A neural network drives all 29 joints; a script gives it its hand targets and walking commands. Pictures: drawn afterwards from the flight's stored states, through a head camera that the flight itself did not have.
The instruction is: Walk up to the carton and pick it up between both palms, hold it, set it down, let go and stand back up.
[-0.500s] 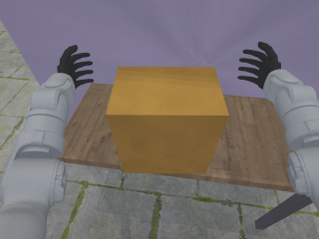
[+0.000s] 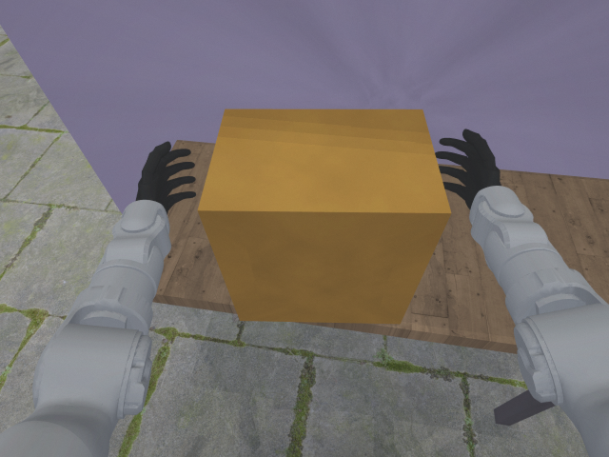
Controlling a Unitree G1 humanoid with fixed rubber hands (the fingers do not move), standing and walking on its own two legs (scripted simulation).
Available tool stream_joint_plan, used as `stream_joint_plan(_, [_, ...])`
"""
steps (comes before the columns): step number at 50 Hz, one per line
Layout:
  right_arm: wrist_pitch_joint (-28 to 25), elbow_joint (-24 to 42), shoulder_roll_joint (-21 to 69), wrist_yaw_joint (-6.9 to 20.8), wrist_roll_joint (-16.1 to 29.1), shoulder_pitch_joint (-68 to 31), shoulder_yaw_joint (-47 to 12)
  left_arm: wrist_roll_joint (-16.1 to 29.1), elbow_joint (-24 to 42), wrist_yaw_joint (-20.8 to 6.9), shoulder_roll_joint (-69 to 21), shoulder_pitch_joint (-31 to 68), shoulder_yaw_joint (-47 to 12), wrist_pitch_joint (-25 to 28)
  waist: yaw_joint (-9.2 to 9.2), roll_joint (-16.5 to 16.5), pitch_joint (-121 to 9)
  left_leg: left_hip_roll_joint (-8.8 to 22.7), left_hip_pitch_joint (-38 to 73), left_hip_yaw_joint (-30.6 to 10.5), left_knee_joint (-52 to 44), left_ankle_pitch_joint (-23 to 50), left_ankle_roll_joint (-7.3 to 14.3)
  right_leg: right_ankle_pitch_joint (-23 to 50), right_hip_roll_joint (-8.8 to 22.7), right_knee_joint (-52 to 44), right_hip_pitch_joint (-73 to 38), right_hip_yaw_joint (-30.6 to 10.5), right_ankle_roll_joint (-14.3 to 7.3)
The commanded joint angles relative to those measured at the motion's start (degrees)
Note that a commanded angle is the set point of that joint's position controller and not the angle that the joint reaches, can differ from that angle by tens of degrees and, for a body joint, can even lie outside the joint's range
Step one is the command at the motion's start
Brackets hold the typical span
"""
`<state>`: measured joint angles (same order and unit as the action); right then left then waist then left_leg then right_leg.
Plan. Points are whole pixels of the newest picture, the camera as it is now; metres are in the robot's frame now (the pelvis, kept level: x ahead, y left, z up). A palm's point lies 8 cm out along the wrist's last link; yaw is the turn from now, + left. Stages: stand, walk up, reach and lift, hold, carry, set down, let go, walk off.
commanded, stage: reach and lift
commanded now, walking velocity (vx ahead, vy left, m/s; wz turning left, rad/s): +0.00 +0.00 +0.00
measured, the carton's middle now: (321, 226) +0.45 +0.02 +0.02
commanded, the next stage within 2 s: none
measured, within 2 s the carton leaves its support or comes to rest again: neither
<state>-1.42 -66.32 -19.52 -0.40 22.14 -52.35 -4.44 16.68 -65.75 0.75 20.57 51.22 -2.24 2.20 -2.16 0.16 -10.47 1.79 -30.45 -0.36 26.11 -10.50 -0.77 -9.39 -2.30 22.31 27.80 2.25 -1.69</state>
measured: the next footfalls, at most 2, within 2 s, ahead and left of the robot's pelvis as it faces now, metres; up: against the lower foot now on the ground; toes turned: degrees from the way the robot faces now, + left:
none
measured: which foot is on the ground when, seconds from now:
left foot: down 0.00-1.00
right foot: down 0.00-1.00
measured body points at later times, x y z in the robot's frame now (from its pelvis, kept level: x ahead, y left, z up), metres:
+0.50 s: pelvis -0.01 -0.01 -0.02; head +0.06 +0.00 +0.42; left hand +0.44 +0.23 +0.07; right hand +0.46 -0.21 +0.07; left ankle +0.01 +0.12 -0.74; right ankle +0.00 -0.10 -0.74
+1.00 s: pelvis -0.01 +0.00 -0.01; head +0.05 +0.01 +0.43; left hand +0.44 +0.20 +0.06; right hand +0.46 -0.17 +0.08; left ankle +0.01 +0.12 -0.74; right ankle +0.00 -0.10 -0.74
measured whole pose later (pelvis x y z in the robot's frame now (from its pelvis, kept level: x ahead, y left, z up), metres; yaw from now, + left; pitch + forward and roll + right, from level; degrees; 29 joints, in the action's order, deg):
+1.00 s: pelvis -0.01 +0.00 -0.01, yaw +0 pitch +21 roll -1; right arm -12.5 -79.8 -13.1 -3.4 19.6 -57.8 -3.0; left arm 13.2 -83.0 3.4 13.3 57.8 -0.8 17.5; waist -1.4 1.4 -15.3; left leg 1.8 -41.7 -0.3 32.5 -11.9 -0.9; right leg -11.6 -1.9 30.1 39.7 2.7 -1.9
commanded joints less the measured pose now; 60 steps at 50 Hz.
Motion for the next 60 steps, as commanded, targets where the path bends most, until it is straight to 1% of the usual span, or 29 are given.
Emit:
stream_joint_plan(1, [-6.15,1.61,-11.19,-0.38,0.86,-24.46,0.00,0.45,0.48,-0.55,8.65,25.80,0.79,7.79,0.97,-0.28,-32.63,-0.74,16.37,0.75,4.18,21.44,-1.99,17.31,0.54,2.47,-8.78,0.31,3.25])
stream_joint_plan(4, [-8.75,-4.51,-10.57,-0.45,2.79,-23.48,-2.92,0.31,-7.23,-1.48,8.26,23.98,0.26,10.65,0.46,1.65,-28.94,-0.82,11.45,0.81,4.09,20.78,-1.77,18.39,0.80,3.69,-9.99,-0.26,3.81])
stream_joint_plan(7, [-11.12,-7.00,-10.34,0.08,4.92,-23.97,-4.89,1.09,-10.33,-1.63,7.54,24.86,-1.35,13.22,-0.13,1.10,-27.38,-0.74,9.35,0.86,4.46,20.39,-2.11,16.63,0.85,4.50,-7.81,-0.29,3.61])
stream_joint_plan(11, [-12.87,-5.05,-10.37,1.16,6.84,-26.27,-5.98,3.50,-9.02,-1.12,6.81,28.69,-4.07,15.57,-0.31,-1.36,-31.10,-0.55,10.01,1.13,6.40,20.22,-2.80,13.60,0.88,5.73,-2.06,0.32,2.98])
stream_joint_plan(14, [-13.30,-3.27,-10.77,1.92,7.40,-27.43,-6.02,4.75,-6.32,-0.55,6.79,31.24,-5.20,16.50,-0.25,-3.15,-36.34,-0.43,10.79,1.37,8.18,20.75,-3.11,13.48,0.97,7.12,1.09,0.70,2.74])
stream_joint_plan(16, [-13.22,-2.94,-10.77,2.15,7.54,-27.65,-6.21,5.06,-5.45,-0.36,6.97,31.69,-5.26,16.60,-0.16,-3.15,-38.80,-0.45,10.44,1.45,9.10,21.03,-3.04,14.41,1.00,8.01,1.68,0.72,2.81])
stream_joint_plan(18, [-13.11,-3.13,-10.67,2.07,7.54,-27.70,-6.48,4.99,-5.39,-0.42,7.29,31.51,-4.77,16.59,-0.21,-2.27,-40.27,-0.57,9.15,1.69,9.60,20.83,-2.73,15.65,1.01,8.77,0.94,0.66,3.19])
stream_joint_plan(21, [-13.07,-3.43,-9.78,1.51,7.51,-28.04,-7.27,4.43,-7.27,-0.88,7.64,30.35,-3.66,16.59,-0.44,0.41,-40.13,-0.92,5.02,1.96,9.52,19.01,-1.80,17.06,1.32,9.82,-2.31,0.04,3.88])
stream_joint_plan(25, [-13.13,-3.48,-7.84,0.38,6.28,-28.58,-7.22,3.41,-10.16,-1.37,6.98,29.38,-2.05,16.83,-0.63,3.71,-37.80,-1.32,-0.71,2.29,8.35,15.22,-0.67,16.40,1.95,10.32,-6.09,-1.05,4.52])
stream_joint_plan(27, [-13.13,-2.97,-6.77,-0.18,5.44,-28.94,-6.65,3.05,-11.21,-1.34,6.08,29.40,-1.91,16.87,-0.45,4.31,-36.72,-1.41,-2.16,2.44,7.85,13.67,-0.46,15.15,2.14,10.18,-6.69,-1.32,4.57])
stream_joint_plan(31, [-12.83,-2.99,-4.74,-0.96,3.20,-29.53,-4.26,2.45,-11.93,-0.81,3.79,30.86,-1.92,17.03,-0.05,3.22,-34.88,-1.39,-2.11,2.41,7.20,11.22,-0.68,10.93,2.41,9.47,-4.40,-1.22,3.97])
stream_joint_plan(34, [-12.74,-3.63,-3.67,-1.28,1.38,-29.49,-2.19,1.39,-11.18,0.04,1.83,31.90,-1.78,17.16,0.39,0.88,-35.09,-1.15,0.78,2.24,7.46,12.13,-1.45,9.48,2.18,8.94,-1.69,-0.61,3.26])
stream_joint_plan(35, [-12.76,-4.00,-3.49,-1.40,0.83,-29.31,-1.50,0.91,-10.40,0.36,1.39,32.37,-1.59,17.26,0.57,-0.07,-35.68,-1.06,2.00,2.23,7.65,12.94,-1.77,9.61,2.07,8.80,-1.12,-0.39,3.04])
stream_joint_plan(38, [-12.91,-4.77,-2.82,-1.88,-0.58,-28.74,-0.06,-0.80,-9.11,1.22,0.47,32.52,-0.51,17.34,0.74,-1.50,-36.92,-0.92,5.09,2.21,7.98,15.19,-2.53,10.69,1.75,8.29,-0.43,0.03,2.72])
stream_joint_plan(43, [-13.18,-5.67,-1.65,-2.76,-2.47,-27.91,1.71,-3.78,-7.60,2.31,-1.02,31.84,1.80,17.31,0.64,-2.61,-37.54,-0.78,8.00,2.11,7.61,18.20,-3.31,12.58,1.38,7.32,-1.51,0.14,2.38])
stream_joint_plan(46, [-13.39,-4.90,-0.61,-2.69,-2.71,-28.14,1.83,-3.76,-7.80,2.61,-2.60,31.42,1.68,17.46,0.59,-2.60,-36.69,-0.54,9.06,1.78,7.43,19.13,-3.47,12.52,1.38,6.73,-1.24,0.26,2.05])
stream_joint_plan(51, [-13.59,-4.42,0.08,-2.32,-3.42,-28.07,2.05,-3.64,-8.36,2.84,-4.14,30.78,1.48,17.89,0.54,-1.66,-35.22,-0.23,10.44,1.31,7.11,19.77,-3.40,12.02,1.33,5.95,-0.78,0.39,1.83])
stream_joint_plan(57, [-13.69,-4.72,1.26,-2.15,-3.54,-27.51,1.54,-4.29,-9.03,2.94,-5.38,29.52,2.11,18.27,0.25,-0.40,-33.98,0.07,11.14,1.08,7.07,21.34,-3.20,13.20,1.36,5.44,-1.52,0.14,1.87])
stream_joint_plan(60, [-13.76,-4.50,2.19,-2.12,-3.66,-27.50,1.54,-4.44,-8.88,2.77,-5.91,29.65,2.38,18.64,0.27,-0.01,-33.84,-0.02,10.19,1.11,6.78,20.92,-2.87,13.65,1.60,5.39,-2.60,-0.21,2.02])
